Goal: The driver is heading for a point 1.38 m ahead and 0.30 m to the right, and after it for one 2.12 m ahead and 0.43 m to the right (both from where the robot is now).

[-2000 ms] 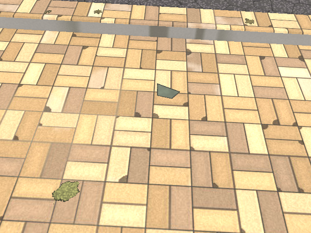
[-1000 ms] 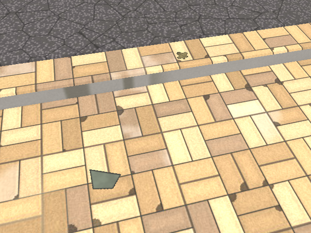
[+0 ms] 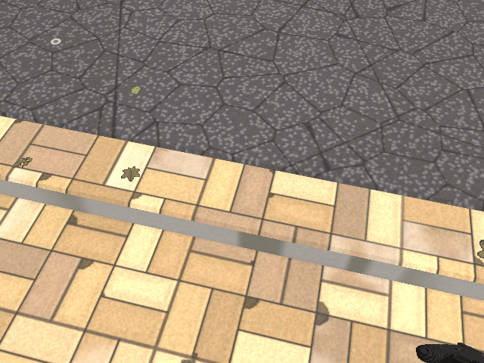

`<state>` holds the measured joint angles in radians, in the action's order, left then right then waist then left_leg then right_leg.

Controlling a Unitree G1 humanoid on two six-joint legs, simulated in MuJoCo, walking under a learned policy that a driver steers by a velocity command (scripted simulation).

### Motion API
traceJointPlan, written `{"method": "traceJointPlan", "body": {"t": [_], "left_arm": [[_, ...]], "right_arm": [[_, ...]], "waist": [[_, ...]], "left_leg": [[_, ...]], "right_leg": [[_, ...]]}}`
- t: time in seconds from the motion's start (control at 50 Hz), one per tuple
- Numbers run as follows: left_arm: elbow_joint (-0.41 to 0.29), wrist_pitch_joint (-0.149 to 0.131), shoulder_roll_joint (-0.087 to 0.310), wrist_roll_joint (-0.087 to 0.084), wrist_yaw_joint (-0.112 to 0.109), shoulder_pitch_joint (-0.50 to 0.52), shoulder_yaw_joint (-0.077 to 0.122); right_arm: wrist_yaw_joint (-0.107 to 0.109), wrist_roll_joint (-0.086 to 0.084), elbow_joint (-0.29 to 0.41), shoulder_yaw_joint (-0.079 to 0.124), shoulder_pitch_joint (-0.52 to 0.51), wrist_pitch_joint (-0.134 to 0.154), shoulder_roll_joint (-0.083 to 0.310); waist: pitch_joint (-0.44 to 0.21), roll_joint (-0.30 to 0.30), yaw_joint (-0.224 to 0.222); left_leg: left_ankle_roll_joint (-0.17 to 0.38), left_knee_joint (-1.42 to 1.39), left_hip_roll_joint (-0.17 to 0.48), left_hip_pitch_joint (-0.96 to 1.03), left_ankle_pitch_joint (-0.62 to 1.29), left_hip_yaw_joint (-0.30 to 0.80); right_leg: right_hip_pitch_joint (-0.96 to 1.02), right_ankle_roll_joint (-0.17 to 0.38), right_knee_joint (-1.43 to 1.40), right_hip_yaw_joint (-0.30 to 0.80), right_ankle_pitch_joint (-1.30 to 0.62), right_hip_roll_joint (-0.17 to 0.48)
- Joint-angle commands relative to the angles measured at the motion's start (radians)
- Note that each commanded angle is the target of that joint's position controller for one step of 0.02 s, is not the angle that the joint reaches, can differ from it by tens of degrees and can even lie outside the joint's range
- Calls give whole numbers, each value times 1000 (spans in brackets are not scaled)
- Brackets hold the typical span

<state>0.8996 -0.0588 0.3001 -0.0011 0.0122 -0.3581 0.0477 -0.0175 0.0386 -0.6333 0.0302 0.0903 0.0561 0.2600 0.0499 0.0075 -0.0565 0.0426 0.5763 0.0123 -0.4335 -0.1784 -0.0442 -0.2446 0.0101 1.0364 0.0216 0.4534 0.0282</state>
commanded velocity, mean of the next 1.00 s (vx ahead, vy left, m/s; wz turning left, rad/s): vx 0.45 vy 0.00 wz -0.30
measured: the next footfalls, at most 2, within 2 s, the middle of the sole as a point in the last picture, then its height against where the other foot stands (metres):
right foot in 0.42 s outside the picture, level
left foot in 0.92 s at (295, 292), level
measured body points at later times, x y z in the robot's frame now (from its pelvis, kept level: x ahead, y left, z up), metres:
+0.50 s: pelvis +0.25 -0.07 -0.01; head +0.28 -0.09 +0.44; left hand +0.48 +0.15 -0.10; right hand +0.21 -0.33 -0.15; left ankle +0.13 +0.10 -0.65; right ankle +0.30 -0.14 -0.73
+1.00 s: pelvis +0.50 -0.12 +0.00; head +0.54 -0.12 +0.45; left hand +0.65 +0.11 -0.14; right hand +0.50 -0.40 -0.12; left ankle +0.61 -0.09 -0.73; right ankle +0.33 -0.16 -0.64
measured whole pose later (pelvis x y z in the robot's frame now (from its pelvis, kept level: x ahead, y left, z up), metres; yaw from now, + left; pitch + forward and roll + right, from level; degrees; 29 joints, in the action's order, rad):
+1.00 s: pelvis +0.50 -0.12 +0.00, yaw -20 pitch -1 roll +0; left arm 0.92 -0.04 0.25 0.02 -0.02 -0.26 0.03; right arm -0.01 0.01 -0.87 0.03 0.21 0.06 0.23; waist 0.08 0.03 -0.01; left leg 0.10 0.52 -0.06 -0.37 -0.14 -0.05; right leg -0.23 0.03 1.12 0.03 0.44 -0.09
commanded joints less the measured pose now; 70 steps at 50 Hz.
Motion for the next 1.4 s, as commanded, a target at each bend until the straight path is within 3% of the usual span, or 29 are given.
{"method": "traceJointPlan", "body": {"t": [0.02, 0.04, 0.1, 0.24, 0.34, 0.38, 0.42, 0.44, 0.46, 0.48, 0.52, 0.58, 0.62, 0.74, 0.78, 0.84, 0.88, 0.9, 0.92, 0.94, 0.96, 0.98, 1.0, 1.04, 1.14, 1.2, 1.3, 1.32, 1.4], "left_arm": [[-69, 4, 76, 34, 2, 25, 16], [-56, 23, 71, 42, 8, -7, 16], [-56, 52, 51, 31, 33, 14, 17], [-135, 47, 16, 34, 67, 252, 0], [-186, 50, 35, 41, 76, 346, 1], [-184, 48, 47, 47, 65, 310, 10], [-102, 31, 88, 58, 42, 42, 38], [-84, 30, 216, 63, 23, -105, 77], [-95, 38, 295, 21, 17, -64, 94], [-97, 46, 273, 10, 13, -45, 90], [-97, 43, 163, 10, 1, 46, 62], [-105, 19, 121, 4, 0, 103, 45], [-91, 6, 134, 2, 3, 80, 47], [-41, -6, 115, 11, -2, -10, 36], [-25, -7, 105, 18, -9, -26, 29], [-15, -3, 90, 27, -27, -15, 16], [-9, -4, 106, 26, -38, 22, 17], [-10, -2, 118, 17, -40, 66, 21], [-21, -9, 112, 6, -37, 84, 19], [-46, -16, 12, 5, -34, 6, 0], [5, 5, -3, 1, -38, -148, -3], [7, 19, 35, 26, -41, -89, 0], [-22, 24, 53, 45, -39, 11, 6], [-55, 44, 50, 50, -26, 76, 8], [-85, 87, 11, 37, -31, 88, 2], [-103, 103, -4, 34, -43, 121, 2], [-150, 109, -7, 30, -56, 196, 2], [-154, 89, 8, -32, -77, 237, 12], [-120, 55, 15, -31, -78, 198, 14]], "right_arm": [[13, 19, -45, 40, 229, 6, 119], [14, 3, -50, 31, 199, 10, 100], [10, -8, -78, 35, 193, 31, 111], [18, -9, -154, 49, 245, 42, 129], [25, -8, -203, 61, 299, 28, 165], [27, -7, -216, 66, 300, 16, 188], [28, -10, -210, 60, 289, 2, 188], [22, -23, -152, 40, 304, 6, 129], [10, -10, -102, 38, 262, 15, 101], [7, -4, -98, 45, 179, 17, 155], [6, -18, -116, 34, 176, 30, 122], [7, 17, -135, 29, 215, -10, 109], [1, 13, -135, 25, 204, -24, 92], [-8, 0, -93, 9, 12, -21, 58], [-4, -6, -88, 5, -20, -14, 58], [7, -3, -116, 6, 26, -2, 60], [20, -2, -172, 18, 168, 5, 79], [25, -2, -221, 25, 299, 13, 83], [29, -3, -266, 37, 411, 24, 120], [28, -2, -276, 51, 428, 26, 217], [16, -40, -278, 53, 414, 18, 215], [11, -53, -235, 55, 285, 6, 180], [13, -48, -212, 46, 205, -5, 134], [26, -37, -212, 34, 178, -21, 92], [30, -23, -215, 60, 214, -37, 140], [39, -16, -200, 66, 218, -61, 129], [52, -6, -180, 83, 229, -94, 136], [78, -44, -117, 72, 146, -92, 118], [94, -38, -108, 84, 154, -111, 147]], "waist": [[-119, -96, 94], [-102, -127, 63], [-67, -135, 41], [26, -91, 76], [54, -85, 97], [19, -86, 77], [-141, -21, -40], [-269, 159, -86], [-323, 294, -35], [-242, 128, -58], [-60, 11, 18], [-70, 29, 79], [-67, 29, 85], [-23, 69, 13], [-5, 46, 5], [-31, 60, 19], [-75, 82, 86], [-98, 64, 161], [-137, 5, 207], [-184, -254, 127], [-333, -197, 60], [-259, -100, 53], [-149, -60, 59], [-75, -30, 37], [-112, -65, 34], [-120, -119, 54], [-76, -131, 96], [-82, -157, 90], [-83, -168, 93]], "left_leg": [[127, -282, 293, 420, 285, 283], [108, -312, 265, 342, 296, 219], [127, -402, 257, 274, 215, 137], [114, -472, 251, 334, 131, -39], [79, -398, 279, 428, 219, -111], [63, -252, 276, 475, 512, -153], [27, 159, 220, 390, 662, -216], [-32, 521, 151, 79, 339, -237], [-72, 759, -41, -218, -365, -76], [-55, 784, 20, -312, -314, 60], [-38, 624, 96, -243, -164, 67], [-65, 528, 98, -101, -133, 62], [-80, 466, 93, -108, -90, 42], [-86, 213, 79, -155, 101, 5], [-68, 144, 57, -129, 132, -11], [-16, 106, 13, -73, 79, -33], [25, 35, -47, 101, 50, -37], [42, -98, -56, 232, 155, -33], [62, -179, 9, 407, 462, 44], [166, -98, 295, 605, 1233, 361], [298, -133, 391, 644, 1322, 537], [318, -171, 349, 540, 1043, 493], [298, -202, 286, 434, 819, 429], [248, -252, 201, 289, 634, 339], [227, -255, 146, 205, 547, 307], [218, -256, 125, 204, 322, 353], [207, -278, 123, 212, -1, 478], [190, -297, 134, 214, -108, 559], [157, -274, 127, 217, 24, 582]], "right_leg": [[-350, 26, 121, 40, -85, 50], [-285, 19, 94, 35, -101, 57], [-272, 15, 68, 19, -173, 53], [-354, 13, -253, -20, -403, 71], [-308, 74, -389, -104, -313, 38], [-232, 112, -417, -147, -215, -20], [98, 172, -512, -147, -212, -106], [398, 272, -584, 226, -26, 136], [528, 364, -764, 720, -94, 314], [501, 347, -769, 609, -183, 295], [261, 282, -770, 381, -405, 214], [135, 259, -788, 257, -629, 131], [118, 261, -815, 215, -645, 114], [184, 212, -843, 162, -646, 96], [203, 193, -804, 127, -842, 102], [290, 160, -703, 92, -1134, 123], [284, 124, -559, 72, -1313, 116], [253, 105, -413, 44, -1266, 94], [141, 72, -208, 14, -981, 25], [-110, 19, 157, -79, -29, -142], [-163, 8, 293, 37, 65, -143], [-204, -4, 381, 45, 5, -99], [-269, -6, 407, 32, -15, -78], [-275, -21, 353, 28, -57, -34], [-249, -66, 241, 1, -91, -43], [-271, -83, 186, -12, -77, -45], [-292, -86, 6, 6, -35, -43], [-275, -119, -75, 71, -34, -55], [-123, -130, -304, 66, -28, -78]]}}
Keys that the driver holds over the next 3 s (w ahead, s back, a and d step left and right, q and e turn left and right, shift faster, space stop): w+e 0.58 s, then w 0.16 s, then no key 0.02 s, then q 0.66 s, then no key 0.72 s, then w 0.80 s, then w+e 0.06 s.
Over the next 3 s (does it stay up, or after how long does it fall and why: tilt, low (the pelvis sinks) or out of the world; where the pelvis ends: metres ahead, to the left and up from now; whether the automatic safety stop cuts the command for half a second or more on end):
stays up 0.85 -0.16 0.07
